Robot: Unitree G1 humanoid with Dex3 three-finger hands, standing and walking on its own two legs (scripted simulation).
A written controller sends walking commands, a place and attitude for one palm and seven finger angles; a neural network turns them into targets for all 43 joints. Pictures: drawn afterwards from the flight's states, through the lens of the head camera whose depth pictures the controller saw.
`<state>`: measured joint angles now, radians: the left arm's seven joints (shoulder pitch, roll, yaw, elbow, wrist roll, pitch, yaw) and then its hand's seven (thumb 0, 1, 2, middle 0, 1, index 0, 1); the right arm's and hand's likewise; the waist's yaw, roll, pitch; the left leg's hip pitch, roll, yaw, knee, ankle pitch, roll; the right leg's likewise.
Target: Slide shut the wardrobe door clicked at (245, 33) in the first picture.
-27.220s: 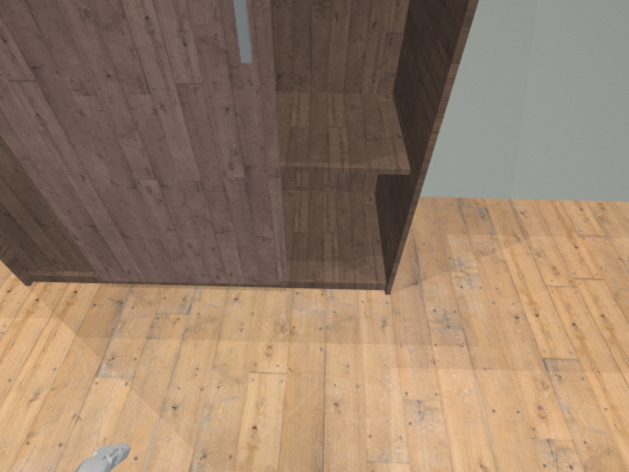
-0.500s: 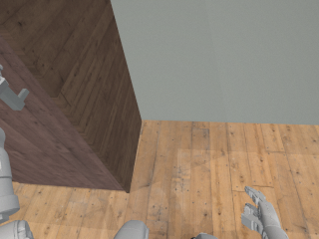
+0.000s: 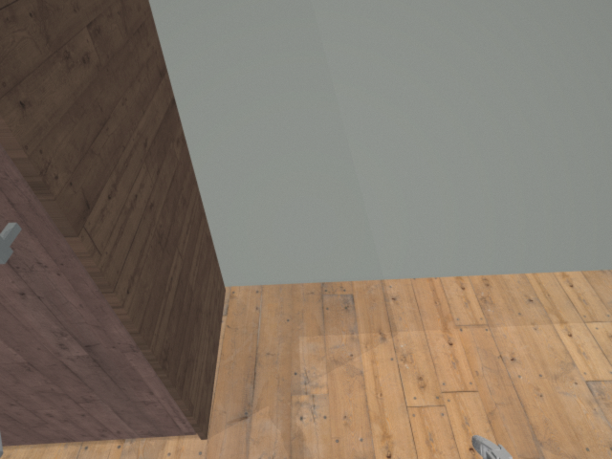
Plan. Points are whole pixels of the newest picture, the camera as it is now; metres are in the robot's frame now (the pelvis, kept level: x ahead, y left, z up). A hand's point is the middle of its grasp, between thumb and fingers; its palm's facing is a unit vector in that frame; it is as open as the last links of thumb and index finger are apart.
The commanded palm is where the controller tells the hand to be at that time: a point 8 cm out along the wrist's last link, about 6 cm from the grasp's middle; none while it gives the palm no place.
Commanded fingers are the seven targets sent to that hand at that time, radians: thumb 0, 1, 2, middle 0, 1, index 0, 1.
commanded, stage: stop walking and hold the door there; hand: left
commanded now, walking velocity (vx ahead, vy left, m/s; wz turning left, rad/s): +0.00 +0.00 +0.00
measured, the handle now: out of the picture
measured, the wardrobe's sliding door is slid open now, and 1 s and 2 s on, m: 0.00 0.00 0.01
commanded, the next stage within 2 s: none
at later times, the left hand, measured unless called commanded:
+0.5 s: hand out of the picture +0.29 +0.37 +0.23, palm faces +0.71 -0.67 -0.21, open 6.9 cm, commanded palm +0.24 +0.38 +0.22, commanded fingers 0.00 0.90 0.90 -0.45 -1.40 -0.45 -1.40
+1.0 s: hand out of the picture +0.29 +0.38 +0.23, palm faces +0.63 -0.73 -0.26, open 6.9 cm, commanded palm +0.23 +0.40 +0.22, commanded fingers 0.00 0.90 0.90 -0.45 -1.40 -0.45 -1.40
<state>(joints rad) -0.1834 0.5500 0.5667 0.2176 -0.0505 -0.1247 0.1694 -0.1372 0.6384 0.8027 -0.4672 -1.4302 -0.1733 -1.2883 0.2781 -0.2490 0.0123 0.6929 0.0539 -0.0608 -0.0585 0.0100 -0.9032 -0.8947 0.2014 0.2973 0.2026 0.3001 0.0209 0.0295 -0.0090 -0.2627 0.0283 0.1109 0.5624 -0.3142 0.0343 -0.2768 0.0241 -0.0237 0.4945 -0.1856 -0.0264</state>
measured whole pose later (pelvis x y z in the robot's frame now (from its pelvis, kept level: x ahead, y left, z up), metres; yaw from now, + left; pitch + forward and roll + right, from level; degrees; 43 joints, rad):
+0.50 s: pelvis +0.03 +0.01 +0.01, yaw -1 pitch -2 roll -1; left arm -0.06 0.51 0.54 0.03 -0.06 -0.12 0.19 -0.15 0.64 0.80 -0.46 -1.49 -0.18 -1.28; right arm 0.17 -0.24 0.03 0.64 0.05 -0.04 -0.08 0.01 -0.90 -0.89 0.20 0.30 0.20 0.30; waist 0.05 0.01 -0.02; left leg -0.17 0.01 0.12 0.45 -0.25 0.05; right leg -0.21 0.01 0.00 0.43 -0.18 0.00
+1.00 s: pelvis -0.02 +0.06 -0.01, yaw +3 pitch -2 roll -1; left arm -0.18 0.53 0.48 0.00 -0.05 -0.14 0.16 -0.19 0.60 0.73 -0.51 -1.52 -0.22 -1.29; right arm 0.16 -0.30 -0.01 0.66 0.06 0.01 -0.08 0.01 -0.90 -0.89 0.20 0.30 0.20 0.30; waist -0.01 0.01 0.07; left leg -0.32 -0.06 0.12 0.58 -0.23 0.10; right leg -0.35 -0.08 -0.02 0.60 -0.25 0.04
